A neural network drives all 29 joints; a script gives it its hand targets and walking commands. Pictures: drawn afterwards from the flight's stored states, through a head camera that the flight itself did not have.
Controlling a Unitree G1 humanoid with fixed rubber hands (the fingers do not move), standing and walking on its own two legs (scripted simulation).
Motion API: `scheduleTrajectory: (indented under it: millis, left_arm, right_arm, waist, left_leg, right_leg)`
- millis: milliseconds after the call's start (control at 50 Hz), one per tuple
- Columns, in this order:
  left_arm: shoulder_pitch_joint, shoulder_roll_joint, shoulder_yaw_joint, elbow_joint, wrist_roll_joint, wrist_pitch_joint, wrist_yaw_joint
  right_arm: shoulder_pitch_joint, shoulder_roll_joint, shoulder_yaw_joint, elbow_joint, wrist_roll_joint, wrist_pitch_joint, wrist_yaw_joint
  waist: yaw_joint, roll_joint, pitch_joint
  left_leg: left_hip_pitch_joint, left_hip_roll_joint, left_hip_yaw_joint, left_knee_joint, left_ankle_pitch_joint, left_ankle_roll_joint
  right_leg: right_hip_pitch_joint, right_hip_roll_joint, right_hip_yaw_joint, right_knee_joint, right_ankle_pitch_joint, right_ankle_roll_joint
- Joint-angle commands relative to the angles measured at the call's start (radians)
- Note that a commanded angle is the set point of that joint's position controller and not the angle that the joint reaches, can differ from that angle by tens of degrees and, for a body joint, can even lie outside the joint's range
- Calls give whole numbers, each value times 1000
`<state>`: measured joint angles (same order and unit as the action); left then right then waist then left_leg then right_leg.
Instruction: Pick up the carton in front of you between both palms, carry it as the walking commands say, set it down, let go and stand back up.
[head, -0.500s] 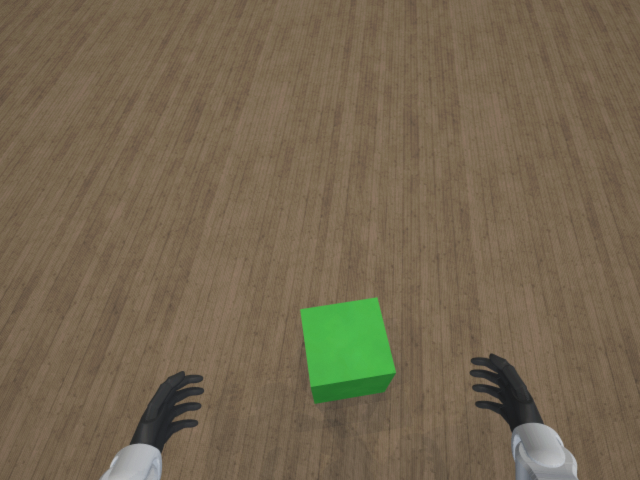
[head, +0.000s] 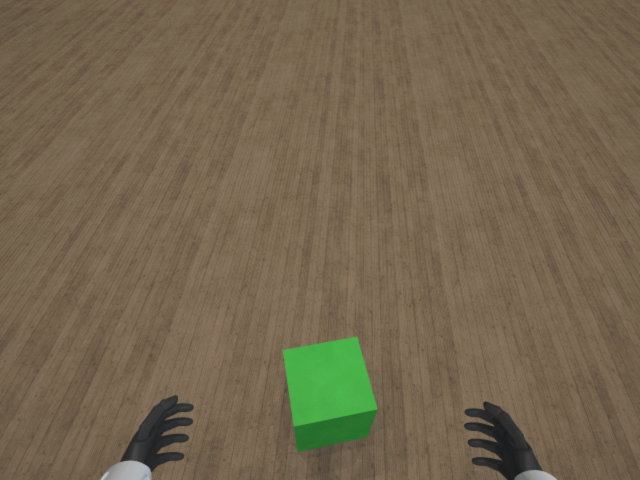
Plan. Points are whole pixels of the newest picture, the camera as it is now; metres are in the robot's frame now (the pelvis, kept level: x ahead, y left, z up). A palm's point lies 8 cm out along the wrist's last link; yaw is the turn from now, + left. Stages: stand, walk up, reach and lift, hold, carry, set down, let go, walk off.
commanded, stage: let go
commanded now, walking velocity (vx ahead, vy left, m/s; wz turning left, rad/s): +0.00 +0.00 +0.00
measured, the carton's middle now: (326, 395) +0.45 -0.01 -0.65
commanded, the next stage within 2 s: stand in 0.08 s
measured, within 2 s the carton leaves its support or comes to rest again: neither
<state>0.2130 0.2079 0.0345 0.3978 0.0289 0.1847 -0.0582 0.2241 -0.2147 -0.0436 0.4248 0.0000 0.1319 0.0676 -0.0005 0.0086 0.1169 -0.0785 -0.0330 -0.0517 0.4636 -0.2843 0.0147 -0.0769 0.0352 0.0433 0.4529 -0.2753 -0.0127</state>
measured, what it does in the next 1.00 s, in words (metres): stands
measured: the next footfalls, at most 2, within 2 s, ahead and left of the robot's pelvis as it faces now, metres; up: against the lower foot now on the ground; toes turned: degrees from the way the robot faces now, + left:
none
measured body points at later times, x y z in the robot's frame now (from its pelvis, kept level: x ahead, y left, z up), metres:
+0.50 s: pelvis +0.02 +0.01 +0.00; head +0.03 +0.02 +0.44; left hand +0.17 +0.30 -0.10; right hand +0.15 -0.29 -0.09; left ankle -0.01 +0.11 -0.74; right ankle -0.01 -0.11 -0.74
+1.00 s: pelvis +0.02 +0.01 +0.00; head +0.02 +0.02 +0.45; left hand +0.15 +0.31 -0.11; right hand +0.14 -0.29 -0.09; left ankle -0.01 +0.11 -0.74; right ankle -0.01 -0.11 -0.74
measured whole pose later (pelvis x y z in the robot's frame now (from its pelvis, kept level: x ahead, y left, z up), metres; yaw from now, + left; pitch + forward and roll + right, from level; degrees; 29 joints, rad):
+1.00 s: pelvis +0.02 +0.01 +0.00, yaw +0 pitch -1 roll +0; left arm 0.14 0.35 0.02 0.87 0.03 0.00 0.03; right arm 0.18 -0.35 -0.03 0.83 -0.03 0.00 -0.03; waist 0.00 -0.02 0.02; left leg -0.13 -0.05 -0.04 0.43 -0.28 0.03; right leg -0.12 0.01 0.04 0.42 -0.27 0.01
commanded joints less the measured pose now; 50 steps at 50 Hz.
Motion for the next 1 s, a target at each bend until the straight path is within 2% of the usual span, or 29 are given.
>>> scheduleTrajectory:
  millis: [0,60,80,100,140,180,220,260,320,560,720,980]
  left_arm:
    - [-50,103,17,-124,-5,39,31]
    - [-57,96,8,-122,-12,47,38]
    - [-82,222,52,24,4,-40,78]
    - [-79,240,54,46,12,-78,87]
    - [-82,226,56,75,14,-117,87]
    - [-89,214,49,105,15,-146,78]
    - [-98,212,49,133,11,-163,73]
    - [-97,218,48,162,8,-174,73]
    - [-94,237,48,202,6,-183,77]
    - [-91,264,29,320,3,-190,86]
    - [-102,272,22,368,1,-193,89]
    - [-114,294,18,440,-1,-199,85]
  right_arm:
    - [-2,-97,-27,-77,-7,-29,-31]
    - [-43,-102,-24,-89,-5,-32,-30]
    - [-45,-202,-52,41,-47,-61,-66]
    - [-18,-209,-56,51,-54,-76,-77]
    - [-1,-215,-57,85,-60,-95,-80]
    - [-6,-207,-50,108,-56,-113,-77]
    - [-24,-206,-48,122,-49,-124,-76]
    - [-36,-214,-50,134,-43,-131,-77]
    - [-31,-234,-53,158,-38,-135,-82]
    - [-24,-277,-43,248,-31,-139,-99]
    - [-49,-284,-33,293,-26,-144,-100]
    - [-81,-298,-23,368,-27,-149,-95]
  waist:
    - [-8,-28,-85]
    - [2,-29,-49]
    - [26,-117,-21]
    - [4,-108,-20]
    - [-4,-62,-30]
    - [-4,-23,-70]
    - [2,1,-111]
    - [4,13,-152]
    - [0,14,-182]
    - [-3,14,-182]
    - [-1,-3,-182]
    - [-2,-9,-135]
  left_leg:
    - [-46,-22,34,-46,158,-28]
    - [-73,-16,25,-52,136,-26]
    - [-190,33,-21,-15,80,-36]
    - [-161,39,-35,-19,34,-26]
    - [-166,42,-45,-17,-30,-12]
    - [-180,49,-56,-20,-29,-1]
    - [-183,65,-67,-12,65,-3]
    - [-166,77,-74,-1,159,-5]
    - [-143,89,-79,7,246,-4]
    - [-69,112,-84,-11,450,-1]
    - [-53,114,-85,-38,444,-2]
    - [-62,117,-93,-104,288,5]
  right_leg:
    - [31,-6,-15,-38,242,18]
    - [21,-7,-18,-42,197,12]
    - [-137,-62,29,-46,19,33]
    - [-176,-68,52,-75,-93,30]
    - [-183,-74,71,-72,-143,15]
    - [-166,-76,75,-62,-124,5]
    - [-117,-79,70,-33,-13,3]
    - [-80,-82,64,-8,107,7]
    - [-57,-87,63,10,202,3]
    - [-39,-97,55,10,345,0]
    - [-20,-106,58,-14,345,2]
    - [-23,-123,84,-85,248,0]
